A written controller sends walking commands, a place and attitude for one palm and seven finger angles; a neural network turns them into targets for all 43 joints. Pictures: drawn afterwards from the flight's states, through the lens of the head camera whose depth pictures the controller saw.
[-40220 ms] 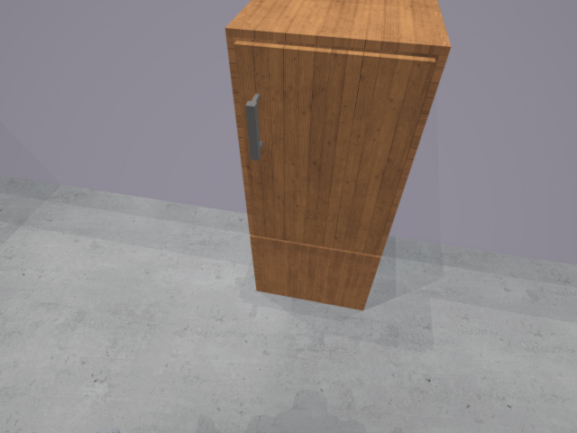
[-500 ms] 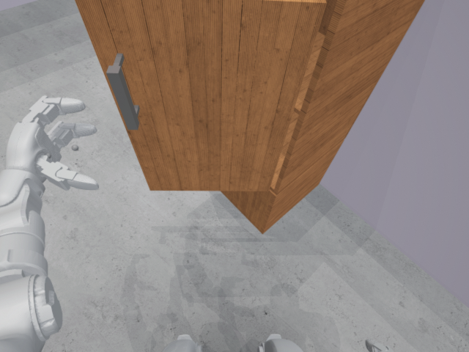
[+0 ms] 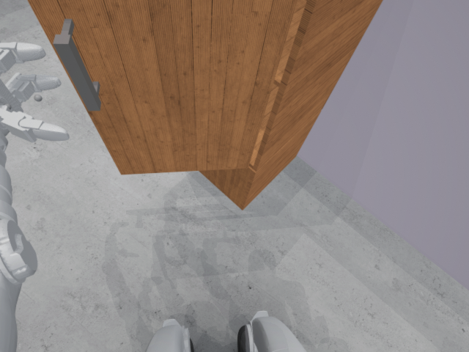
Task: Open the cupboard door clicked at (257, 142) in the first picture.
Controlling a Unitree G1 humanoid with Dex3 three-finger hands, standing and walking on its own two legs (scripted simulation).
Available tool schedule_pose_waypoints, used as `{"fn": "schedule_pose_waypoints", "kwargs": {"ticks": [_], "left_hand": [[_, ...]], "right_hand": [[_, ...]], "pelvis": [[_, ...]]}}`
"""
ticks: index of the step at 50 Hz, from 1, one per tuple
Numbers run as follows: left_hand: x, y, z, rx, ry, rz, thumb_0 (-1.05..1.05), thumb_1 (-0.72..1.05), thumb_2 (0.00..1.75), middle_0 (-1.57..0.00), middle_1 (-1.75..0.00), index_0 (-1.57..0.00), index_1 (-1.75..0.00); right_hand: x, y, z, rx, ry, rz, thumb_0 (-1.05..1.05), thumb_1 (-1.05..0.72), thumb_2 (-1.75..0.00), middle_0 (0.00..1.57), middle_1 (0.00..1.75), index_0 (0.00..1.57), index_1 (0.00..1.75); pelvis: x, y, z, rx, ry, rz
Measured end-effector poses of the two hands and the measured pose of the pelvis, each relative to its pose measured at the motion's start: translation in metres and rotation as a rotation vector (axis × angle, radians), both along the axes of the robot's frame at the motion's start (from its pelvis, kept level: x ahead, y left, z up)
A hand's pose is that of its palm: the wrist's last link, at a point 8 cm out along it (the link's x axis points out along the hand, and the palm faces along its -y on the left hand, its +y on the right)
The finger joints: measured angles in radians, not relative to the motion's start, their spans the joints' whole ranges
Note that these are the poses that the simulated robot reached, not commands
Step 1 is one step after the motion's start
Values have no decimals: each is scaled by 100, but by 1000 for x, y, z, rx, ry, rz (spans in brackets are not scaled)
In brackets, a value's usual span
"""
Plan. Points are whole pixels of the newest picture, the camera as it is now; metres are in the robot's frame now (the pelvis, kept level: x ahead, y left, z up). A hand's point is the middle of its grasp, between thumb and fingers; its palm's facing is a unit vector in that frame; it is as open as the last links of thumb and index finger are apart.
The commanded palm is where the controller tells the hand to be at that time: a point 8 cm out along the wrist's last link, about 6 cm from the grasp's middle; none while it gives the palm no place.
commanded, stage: move the hooked fingers beside the handle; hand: left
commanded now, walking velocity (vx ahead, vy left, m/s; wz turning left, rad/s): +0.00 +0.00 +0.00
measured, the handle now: (82, 68) +0.57 +0.21 +0.09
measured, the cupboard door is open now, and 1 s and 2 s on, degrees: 49 49 49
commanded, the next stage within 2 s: slide the fingers in behind the handle in 0.92 s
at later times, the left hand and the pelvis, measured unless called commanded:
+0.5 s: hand (43, 91) +0.52 +0.26 +0.10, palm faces +0.00 -1.00 -0.01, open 14.0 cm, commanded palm +0.50 +0.31 +0.09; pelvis +0.02 +0.01 +0.00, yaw -1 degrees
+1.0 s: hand (49, 93) +0.52 +0.25 +0.09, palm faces +0.01 -1.00 -0.02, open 14.0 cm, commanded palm +0.50 +0.30 +0.09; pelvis +0.01 +0.00 +0.00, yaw +0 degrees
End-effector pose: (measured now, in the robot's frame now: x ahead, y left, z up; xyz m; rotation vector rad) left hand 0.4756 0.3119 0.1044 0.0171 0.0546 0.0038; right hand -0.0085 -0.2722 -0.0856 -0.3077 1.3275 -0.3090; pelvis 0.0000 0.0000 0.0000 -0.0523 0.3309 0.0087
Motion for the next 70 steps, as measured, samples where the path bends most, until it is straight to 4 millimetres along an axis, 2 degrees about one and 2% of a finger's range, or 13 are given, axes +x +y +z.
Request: {"fn": "schedule_pose_waypoints", "kwargs": {"ticks": [9,15,20,25,31,35,41,51,57,70], "left_hand": [[25,4,1,-6,-10,3,-1,-49,30,-30,-119,-30,-120],[28,3,-6,-1,7,-13,-1,-49,30,-30,-119,-30,-120],[24,3,-13,-4,6,-6,-1,-49,30,-30,-119,-30,-120],[20,-1,-8,-4,-26,0,-1,-49,30,-30,-119,-30,-120],[19,2,-11,-12,19,15,-1,-49,30,-30,-119,-30,-120],[18,4,-12,17,23,15,-1,-49,30,-30,-119,-30,-120],[21,0,-10,-7,-20,1,-1,-50,30,-30,-119,-30,-120],[24,-4,-16,0,16,8,-1,-49,30,-30,-119,-30,-120],[26,-6,-9,9,-26,5,-1,-49,30,-30,-119,-30,-120],[26,-21,-13,-6,-4,-11,-1,-49,30,-30,-119,-30,-121]], "right_hand": [[-20,6,2,-1,85,-35,1,-91,-89,21,30,20,30],[-21,13,3,18,115,-48,1,-91,-89,21,30,20,30],[-11,17,3,32,103,-47,1,-91,-89,21,30,20,30],[5,19,0,44,77,-29,0,-91,-89,21,30,20,30],[24,15,-1,37,18,-9,0,-91,-89,21,30,20,30],[28,13,-3,30,9,8,0,-91,-89,21,30,20,30],[22,8,-5,19,39,15,0,-91,-89,21,30,20,30],[2,7,-3,18,75,-20,0,-91,-89,20,30,20,30],[-8,9,-3,25,98,-35,0,-91,-89,20,30,20,30],[-1,12,-5,40,80,-23,0,-91,-89,20,30,20,30]], "pelvis": [[5,2,-3,-10,38,-7],[11,5,-2,-11,50,-16],[16,7,0,-13,45,-17],[19,7,1,-15,32,-10],[18,6,1,-14,25,-4],[16,5,-1,-14,28,-1],[13,3,-3,-15,34,5],[11,1,-4,-13,41,-3],[11,0,-4,-14,45,-5],[12,2,-3,-13,40,-2]]}}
